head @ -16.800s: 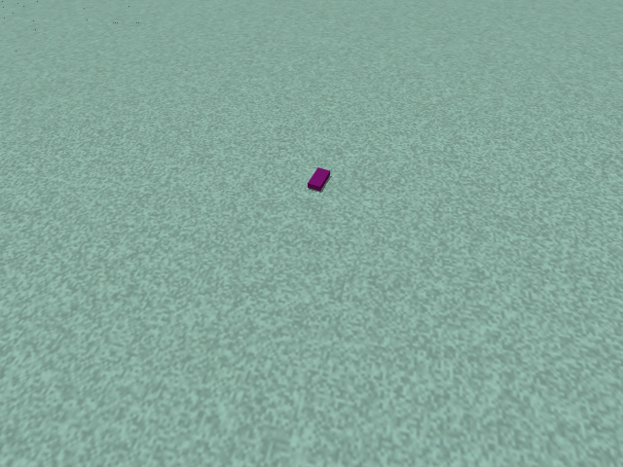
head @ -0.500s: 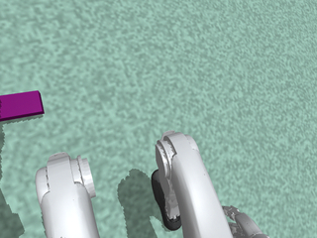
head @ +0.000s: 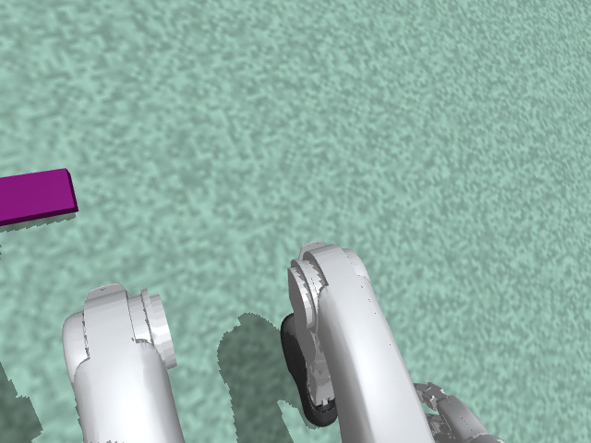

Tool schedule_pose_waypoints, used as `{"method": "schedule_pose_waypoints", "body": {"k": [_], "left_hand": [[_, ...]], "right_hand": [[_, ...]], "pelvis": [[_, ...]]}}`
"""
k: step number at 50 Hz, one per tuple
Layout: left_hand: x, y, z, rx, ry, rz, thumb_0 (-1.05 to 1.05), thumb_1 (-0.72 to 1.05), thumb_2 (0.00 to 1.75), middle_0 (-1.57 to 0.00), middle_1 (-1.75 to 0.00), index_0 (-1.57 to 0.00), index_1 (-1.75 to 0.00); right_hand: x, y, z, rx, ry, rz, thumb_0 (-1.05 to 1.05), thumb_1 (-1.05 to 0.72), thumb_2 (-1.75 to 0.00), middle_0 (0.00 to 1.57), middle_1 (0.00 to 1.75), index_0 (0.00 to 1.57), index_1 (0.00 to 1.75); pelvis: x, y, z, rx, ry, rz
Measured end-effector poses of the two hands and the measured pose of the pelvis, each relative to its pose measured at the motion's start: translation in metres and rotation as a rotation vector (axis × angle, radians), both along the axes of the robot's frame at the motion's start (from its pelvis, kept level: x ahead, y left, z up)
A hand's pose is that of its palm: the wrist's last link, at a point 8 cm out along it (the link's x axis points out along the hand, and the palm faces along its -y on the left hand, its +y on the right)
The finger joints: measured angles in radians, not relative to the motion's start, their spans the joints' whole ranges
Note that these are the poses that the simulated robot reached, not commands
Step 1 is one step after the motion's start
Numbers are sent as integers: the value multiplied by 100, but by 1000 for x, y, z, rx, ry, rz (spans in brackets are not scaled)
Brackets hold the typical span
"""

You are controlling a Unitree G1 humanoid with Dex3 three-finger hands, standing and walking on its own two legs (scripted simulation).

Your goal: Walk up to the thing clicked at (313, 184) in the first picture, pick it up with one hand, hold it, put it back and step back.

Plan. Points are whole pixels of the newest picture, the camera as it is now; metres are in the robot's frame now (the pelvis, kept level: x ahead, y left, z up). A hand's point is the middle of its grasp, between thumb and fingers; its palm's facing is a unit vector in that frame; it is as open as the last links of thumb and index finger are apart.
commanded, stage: rise first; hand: left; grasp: from above
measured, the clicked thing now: (25, 197) +0.48 +0.32 -0.30
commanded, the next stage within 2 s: approach in 0.42 s
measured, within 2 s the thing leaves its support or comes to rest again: neither
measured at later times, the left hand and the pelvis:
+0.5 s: hand out of the picture +0.44 +0.36 -0.17, palm faces -0.43 -0.09 -0.90, open 14.2 cm; pelvis +0.00 +0.00 +0.00, yaw +0 degrees
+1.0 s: hand (15, 168) +0.48 +0.29 -0.18, palm faces -0.40 -0.06 -0.91, open 13.9 cm; pelvis +0.00 +0.00 +0.00, yaw +0 degrees
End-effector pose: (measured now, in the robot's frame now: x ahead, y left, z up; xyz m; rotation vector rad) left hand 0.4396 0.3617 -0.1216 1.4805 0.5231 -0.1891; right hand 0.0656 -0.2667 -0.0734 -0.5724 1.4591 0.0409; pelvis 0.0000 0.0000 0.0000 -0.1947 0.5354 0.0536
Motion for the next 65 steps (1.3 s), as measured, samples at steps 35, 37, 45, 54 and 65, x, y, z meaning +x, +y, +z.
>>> {"method": "schedule_pose_waypoints", "body": {"k": [35, 37, 45, 54, 65], "left_hand": [[8, -13, 8, 14, 7, -46, 0, -55, 102, -10, -101, -10, -102], [13, -21, 9, 8, 3, -67, 0, -54, 102, -10, -102, -10, -103], [40, -59, 7, -8, -37, -97, 0, -53, 101, -10, -103, -11, -104], [44, -63, -2, 26, -31, -19, 0, -50, 99, -14, -99, -13, -100], [25, -22, 5, 34, 48, 19, 0, -50, 98, -16, -95, -15, -96]], "right_hand": [[-5, 3, 3, 11, -8, -17, 0, -91, -89, 20, 30, 20, 30], [-6, 3, 4, 11, -10, -18, 0, -91, -89, 20, 30, 20, 30], [-16, 2, 11, -1, -34, -37, 0, -91, -89, 20, 30, 20, 30], [-39, 3, 10, 22, -2, -78, 0, -91, -89, 20, 30, 20, 30], [-29, 1, 2, 37, 27, -55, 0, -91, -89, 20, 30, 20, 30]], "pelvis": [[-2, 0, 3, 4, 8, 7], [-2, 0, 3, 5, 11, 6], [-3, 0, 4, 0, 16, -3], [-3, -2, 2, 9, 17, -15], [-2, -3, 2, 12, 16, -3]]}}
